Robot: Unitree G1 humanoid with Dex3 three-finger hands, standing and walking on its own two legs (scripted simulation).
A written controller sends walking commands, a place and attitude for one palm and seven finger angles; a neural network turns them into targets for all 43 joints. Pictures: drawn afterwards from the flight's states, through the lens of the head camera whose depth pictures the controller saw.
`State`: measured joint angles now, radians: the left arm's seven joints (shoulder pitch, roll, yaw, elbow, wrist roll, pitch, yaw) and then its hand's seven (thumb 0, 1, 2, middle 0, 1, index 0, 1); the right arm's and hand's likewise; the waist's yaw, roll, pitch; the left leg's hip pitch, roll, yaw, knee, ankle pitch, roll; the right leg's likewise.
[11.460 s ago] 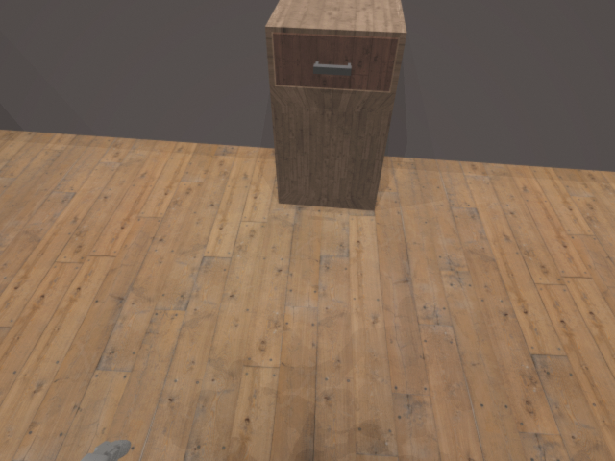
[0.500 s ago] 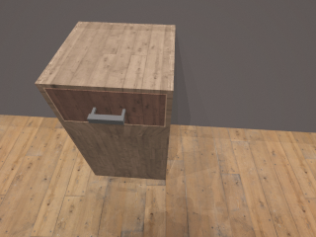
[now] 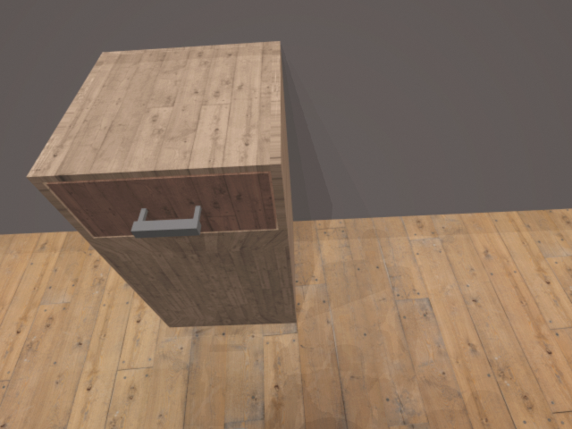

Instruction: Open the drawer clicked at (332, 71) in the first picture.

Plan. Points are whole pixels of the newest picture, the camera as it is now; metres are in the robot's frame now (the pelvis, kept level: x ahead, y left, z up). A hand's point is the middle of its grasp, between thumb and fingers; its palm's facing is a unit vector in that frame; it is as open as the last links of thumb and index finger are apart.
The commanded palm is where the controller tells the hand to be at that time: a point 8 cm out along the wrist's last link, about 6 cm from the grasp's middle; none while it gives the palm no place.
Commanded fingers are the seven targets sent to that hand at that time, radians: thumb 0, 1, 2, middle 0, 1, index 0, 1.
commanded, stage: come to a stop and stand still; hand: left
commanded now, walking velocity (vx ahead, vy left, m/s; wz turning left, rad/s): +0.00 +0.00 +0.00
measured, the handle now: (168, 219) +0.49 +0.27 -0.08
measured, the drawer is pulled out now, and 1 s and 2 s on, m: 0.00 0.00 0.00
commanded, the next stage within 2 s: look again from close up in 0.40 s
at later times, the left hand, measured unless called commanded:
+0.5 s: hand out of the picture +0.00 +0.18 -0.17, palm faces +0.03 -0.98 -0.20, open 7.3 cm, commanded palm none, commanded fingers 0.00 0.90 0.90 -0.20 -0.30 -0.20 -0.30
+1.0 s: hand out of the picture -0.01 +0.18 -0.17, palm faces +0.02 -0.99 -0.16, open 7.3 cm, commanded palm none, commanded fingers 0.00 0.90 0.90 -0.20 -0.30 -0.20 -0.30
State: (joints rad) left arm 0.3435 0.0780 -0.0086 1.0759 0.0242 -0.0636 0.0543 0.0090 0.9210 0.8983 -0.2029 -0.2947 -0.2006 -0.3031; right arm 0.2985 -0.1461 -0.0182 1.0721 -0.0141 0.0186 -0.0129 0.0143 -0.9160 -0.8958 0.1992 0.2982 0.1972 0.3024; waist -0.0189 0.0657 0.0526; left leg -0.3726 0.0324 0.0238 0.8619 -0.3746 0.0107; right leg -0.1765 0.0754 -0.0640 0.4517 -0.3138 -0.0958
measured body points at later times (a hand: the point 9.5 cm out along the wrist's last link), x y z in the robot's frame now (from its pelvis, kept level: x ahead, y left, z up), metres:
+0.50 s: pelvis +0.01 +0.01 +0.00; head +0.01 +0.01 +0.45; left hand +0.00 +0.23 -0.16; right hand +0.03 -0.22 -0.16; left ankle -0.01 +0.10 -0.74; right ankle -0.05 -0.06 -0.74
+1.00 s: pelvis +0.01 +0.03 +0.00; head +0.01 +0.02 +0.45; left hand -0.01 +0.23 -0.16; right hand -0.02 -0.18 -0.16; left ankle -0.01 +0.10 -0.74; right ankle -0.05 -0.06 -0.74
